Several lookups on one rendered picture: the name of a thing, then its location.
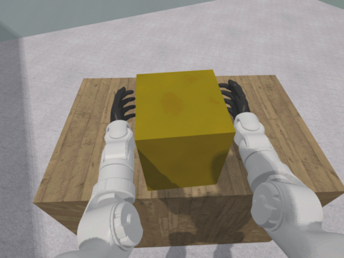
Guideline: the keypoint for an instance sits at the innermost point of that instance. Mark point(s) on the left robot upper arm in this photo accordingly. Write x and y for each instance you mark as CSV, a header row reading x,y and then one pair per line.
x,y
110,231

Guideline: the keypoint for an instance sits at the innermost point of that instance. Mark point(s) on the right robot upper arm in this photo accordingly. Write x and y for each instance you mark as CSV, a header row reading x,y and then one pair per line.
x,y
292,216

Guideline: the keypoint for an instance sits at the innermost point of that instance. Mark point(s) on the carton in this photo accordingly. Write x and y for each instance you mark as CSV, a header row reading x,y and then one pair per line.
x,y
183,130

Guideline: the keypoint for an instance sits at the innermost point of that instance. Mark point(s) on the pedestal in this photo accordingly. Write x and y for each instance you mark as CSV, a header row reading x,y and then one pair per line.
x,y
202,215

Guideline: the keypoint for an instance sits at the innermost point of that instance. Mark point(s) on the right robot forearm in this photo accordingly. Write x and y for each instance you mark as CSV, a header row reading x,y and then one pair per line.
x,y
258,155

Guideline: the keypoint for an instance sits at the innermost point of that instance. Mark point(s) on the robot right hand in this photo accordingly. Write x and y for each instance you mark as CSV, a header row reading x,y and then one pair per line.
x,y
237,100

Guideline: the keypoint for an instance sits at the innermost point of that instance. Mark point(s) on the left robot forearm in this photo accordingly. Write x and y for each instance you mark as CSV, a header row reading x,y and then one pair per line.
x,y
115,180

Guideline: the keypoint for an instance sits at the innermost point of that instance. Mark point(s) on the robot left hand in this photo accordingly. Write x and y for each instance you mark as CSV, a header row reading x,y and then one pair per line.
x,y
117,110

